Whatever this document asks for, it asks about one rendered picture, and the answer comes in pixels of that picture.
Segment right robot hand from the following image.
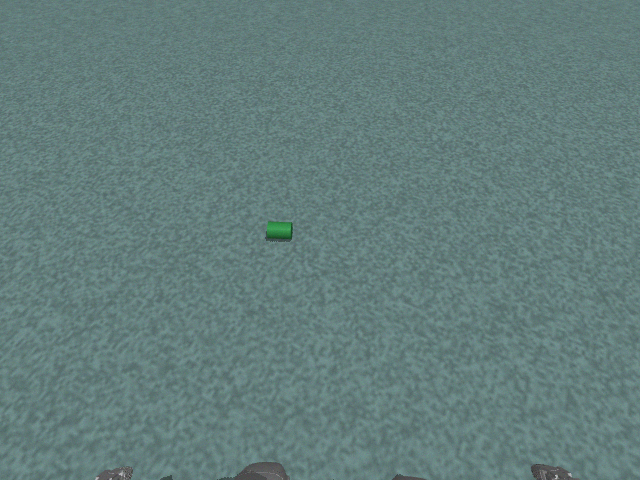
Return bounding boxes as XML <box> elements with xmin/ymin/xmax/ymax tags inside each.
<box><xmin>531</xmin><ymin>464</ymin><xmax>581</xmax><ymax>480</ymax></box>

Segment can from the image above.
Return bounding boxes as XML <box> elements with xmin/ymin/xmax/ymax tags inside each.
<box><xmin>267</xmin><ymin>222</ymin><xmax>293</xmax><ymax>239</ymax></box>

